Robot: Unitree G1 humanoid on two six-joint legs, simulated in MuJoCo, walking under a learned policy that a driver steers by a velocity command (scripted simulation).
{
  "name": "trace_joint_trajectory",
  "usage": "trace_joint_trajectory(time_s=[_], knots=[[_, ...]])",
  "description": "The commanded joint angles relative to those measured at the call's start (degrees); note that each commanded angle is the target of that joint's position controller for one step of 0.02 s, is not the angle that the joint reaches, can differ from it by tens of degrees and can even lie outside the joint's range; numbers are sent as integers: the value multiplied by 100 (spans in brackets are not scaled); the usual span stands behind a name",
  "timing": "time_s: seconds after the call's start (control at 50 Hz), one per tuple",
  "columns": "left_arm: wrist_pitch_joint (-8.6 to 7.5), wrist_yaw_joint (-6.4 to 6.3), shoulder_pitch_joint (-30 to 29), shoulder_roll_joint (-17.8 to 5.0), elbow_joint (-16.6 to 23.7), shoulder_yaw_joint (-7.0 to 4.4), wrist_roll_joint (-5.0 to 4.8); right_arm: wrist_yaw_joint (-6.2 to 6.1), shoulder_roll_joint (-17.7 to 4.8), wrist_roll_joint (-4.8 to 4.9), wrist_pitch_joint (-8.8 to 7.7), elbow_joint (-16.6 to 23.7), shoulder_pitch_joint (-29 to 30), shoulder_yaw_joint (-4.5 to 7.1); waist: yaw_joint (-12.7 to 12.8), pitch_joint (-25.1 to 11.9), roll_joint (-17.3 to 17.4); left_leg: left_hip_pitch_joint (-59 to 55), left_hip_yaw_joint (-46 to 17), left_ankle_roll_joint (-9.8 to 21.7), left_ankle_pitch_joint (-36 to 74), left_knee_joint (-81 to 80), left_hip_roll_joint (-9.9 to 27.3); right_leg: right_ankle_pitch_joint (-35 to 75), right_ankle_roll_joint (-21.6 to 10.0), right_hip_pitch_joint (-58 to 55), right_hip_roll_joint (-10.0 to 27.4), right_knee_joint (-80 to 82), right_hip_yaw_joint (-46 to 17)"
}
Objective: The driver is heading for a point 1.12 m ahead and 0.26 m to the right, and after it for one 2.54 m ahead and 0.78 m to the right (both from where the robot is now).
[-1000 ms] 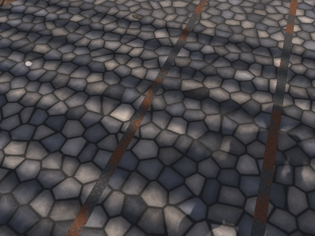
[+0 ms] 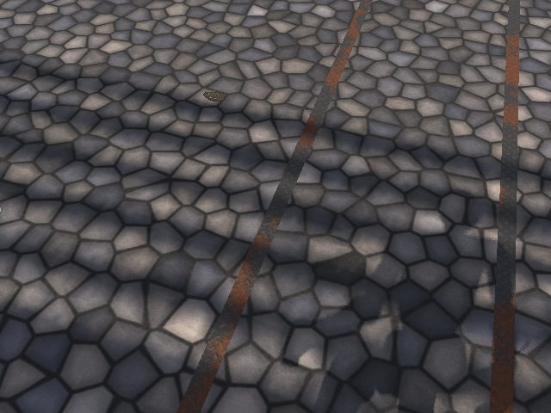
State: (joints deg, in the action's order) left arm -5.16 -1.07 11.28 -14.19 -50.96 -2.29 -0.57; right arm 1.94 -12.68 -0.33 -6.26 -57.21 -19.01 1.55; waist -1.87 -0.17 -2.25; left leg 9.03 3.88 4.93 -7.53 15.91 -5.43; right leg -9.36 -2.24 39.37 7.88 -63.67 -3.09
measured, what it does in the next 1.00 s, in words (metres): walks ahead: right foot, then left foot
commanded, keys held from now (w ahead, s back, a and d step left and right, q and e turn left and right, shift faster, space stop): w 0.72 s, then no key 0.12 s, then e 0.16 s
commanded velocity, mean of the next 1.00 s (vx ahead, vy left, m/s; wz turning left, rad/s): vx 0.44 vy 0.00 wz -0.03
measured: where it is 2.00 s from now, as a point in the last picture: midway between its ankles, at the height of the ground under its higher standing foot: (297, 387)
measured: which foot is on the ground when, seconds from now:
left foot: down 0.00-0.30, up 0.32-0.82, down 0.84-1.00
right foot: up 0.00-0.28, down 0.30-0.84, up 0.86-1.00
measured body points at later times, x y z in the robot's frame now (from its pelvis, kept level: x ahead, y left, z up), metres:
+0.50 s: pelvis +0.28 -0.08 +0.00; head +0.30 -0.10 +0.45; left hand +0.33 +0.18 -0.13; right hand +0.37 -0.35 -0.14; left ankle +0.28 +0.08 -0.66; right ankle +0.30 -0.16 -0.74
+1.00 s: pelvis +0.52 -0.02 -0.01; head +0.56 +0.00 +0.44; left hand +0.55 +0.25 -0.16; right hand +0.65 -0.27 -0.12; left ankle +0.61 +0.07 -0.74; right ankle +0.45 -0.17 -0.66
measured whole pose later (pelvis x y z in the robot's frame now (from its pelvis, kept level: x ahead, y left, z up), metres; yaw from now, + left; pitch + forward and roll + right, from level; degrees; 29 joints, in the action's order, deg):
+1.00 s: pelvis +0.52 -0.02 -0.01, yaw -2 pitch +2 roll +0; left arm -2.0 -1.6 16.2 -14.6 -55.5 -3.2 -1.3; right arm 1.1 -13.0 -1.1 -4.9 -51.2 -5.9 2.2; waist 0.9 2.8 -2.0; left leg 22.6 5.3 3.5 -5.6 26.1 0.0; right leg -27.9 1.1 26.2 1.4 -66.3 -3.0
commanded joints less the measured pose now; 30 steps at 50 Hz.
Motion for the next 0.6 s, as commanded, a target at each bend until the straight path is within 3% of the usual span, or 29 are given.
trace_joint_trajectory(time_s=[0.02,0.1,0.2,0.24,0.26,0.28,0.3,0.32,0.34,0.36,0.38,0.4,0.42,0.44,0.48,0.54,0.6], knots=[[-7,-18,96,-262,251,-78,56,-122,-792,18,-81,321,188,128,227,333,387,502,-1168,955,509,-1085,1619,957,127,142,187,893,-20],[-64,64,-800,-165,487,-35,-5,-195,-925,105,-12,217,-270,150,-105,364,439,6,-920,733,520,-1023,1550,1626,174,-88,-97,2416,223],[-129,249,-1450,-236,783,-8,-70,-218,-975,144,119,36,-653,189,-271,532,516,-942,-1029,662,507,-573,1922,1019,39,-31,-250,3221,238],[-178,302,-1258,-369,800,-50,-71,-231,-1054,150,177,38,-572,226,-88,414,617,-1146,-1078,565,991,-232,2032,559,-122,-466,-373,3442,314],[-200,305,-882,-497,720,-117,-65,-232,-1096,143,205,71,-437,235,160,198,684,-1126,-987,481,1846,201,1958,421,-228,-1075,-542,3554,459],[-211,281,-22,-734,454,-256,-59,-227,-1002,108,235,108,-342,197,575,-307,622,-947,-734,343,2735,1200,1648,431,-387,-2199,-735,3647,597],[-215,231,1176,-1198,185,-407,-5,-223,-786,21,224,264,-287,92,1013,-1202,203,87,-406,122,2088,2917,1295,568,-770,-4011,37,3491,-256],[-162,242,1804,-1732,16,-540,50,-158,-54,39,86,299,-967,-123,802,-2004,-1316,2577,-167,-312,-735,5147,249,-396,-1679,-6238,1391,3978,-2897],[-166,252,1793,-1174,38,-380,53,-134,-462,140,-72,212,-840,-38,887,-2159,-1103,3264,-1107,-196,-2367,5954,307,-721,-1649,-6284,1504,4594,-3890],[-175,243,1229,-886,130,-277,26,-116,-936,285,-151,403,-270,94,760,-1298,-776,3672,-1084,-73,-1959,6160,650,-526,-1324,-5536,1325,4640,-3000],[-163,247,640,-719,269,-206,19,-148,-952,275,-157,498,75,105,562,-830,-317,3482,-893,-64,-1392,5942,981,65,-1169,-4648,1111,4770,-2196],[-152,286,293,-502,317,-137,49,-190,-877,168,-112,522,290,139,405,-431,41,3257,-806,-71,-1000,5595,1159,466,-1039,-3898,821,5011,-1628],[-171,302,177,-473,298,-124,90,-205,-737,140,-31,525,132,150,191,-342,-242,2872,-837,-105,-757,5305,1327,680,-1030,-3437,699,5198,-1284],[-183,326,177,-394,245,-113,88,-209,-616,129,52,473,3,143,111,-261,-260,2631,-808,-154,-658,5146,1367,832,-1038,-3167,556,5352,-1056],[-209,305,374,-482,93,-139,87,-228,-508,129,152,472,1,156,23,-112,-179,2661,-715,-234,-442,4877,1376,1247,-1084,-2972,435,5512,-670],[-174,206,695,-639,-58,-177,81,-240,-522,61,177,714,659,187,140,97,-51,3259,-693,-366,269,4016,1408,1673,-1095,-3171,459,5623,-434],[-117,128,894,-680,-142,-173,52,-198,-425,72,145,893,1267,170,296,207,-109,3233,-597,-387,1045,2945,1312,1427,-963,-3271,337,5724,-172]])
